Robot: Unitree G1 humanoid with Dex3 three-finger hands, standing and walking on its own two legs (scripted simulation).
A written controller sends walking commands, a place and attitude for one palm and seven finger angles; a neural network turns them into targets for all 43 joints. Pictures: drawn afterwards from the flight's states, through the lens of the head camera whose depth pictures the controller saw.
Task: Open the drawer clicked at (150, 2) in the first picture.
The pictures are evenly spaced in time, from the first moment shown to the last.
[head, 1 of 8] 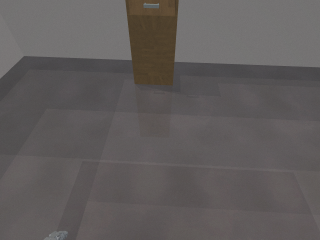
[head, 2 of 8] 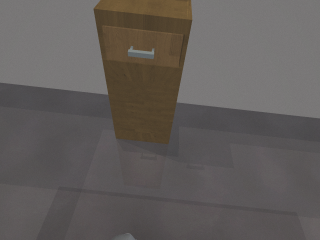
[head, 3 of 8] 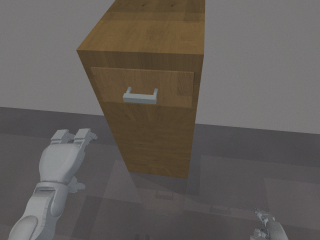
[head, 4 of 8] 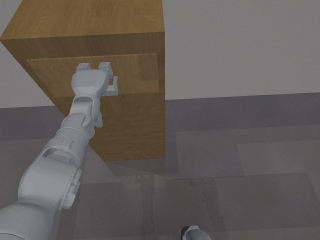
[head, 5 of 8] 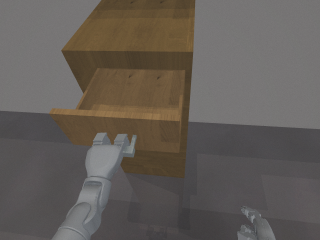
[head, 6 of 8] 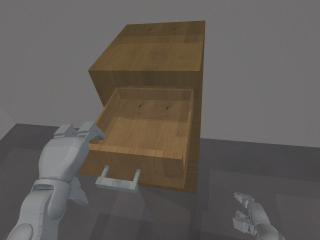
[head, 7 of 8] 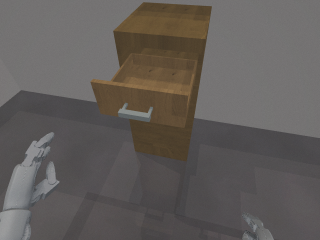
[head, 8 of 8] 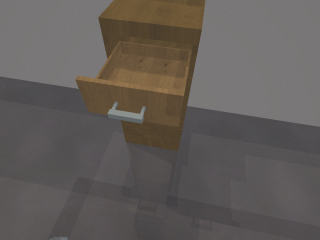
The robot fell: no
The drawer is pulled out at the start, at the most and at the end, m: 0.00 0.30 0.29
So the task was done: yes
